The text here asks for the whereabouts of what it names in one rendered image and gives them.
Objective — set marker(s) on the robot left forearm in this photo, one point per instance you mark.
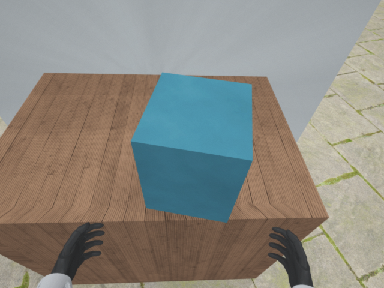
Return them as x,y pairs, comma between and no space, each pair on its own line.
55,280

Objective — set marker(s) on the robot left hand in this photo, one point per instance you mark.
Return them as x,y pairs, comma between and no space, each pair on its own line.
72,254

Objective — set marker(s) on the pedestal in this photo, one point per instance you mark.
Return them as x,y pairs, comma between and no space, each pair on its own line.
66,159

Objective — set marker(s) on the carton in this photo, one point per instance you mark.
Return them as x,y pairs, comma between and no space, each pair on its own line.
193,146

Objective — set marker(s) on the robot right hand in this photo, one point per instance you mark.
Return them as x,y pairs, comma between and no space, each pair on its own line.
295,261

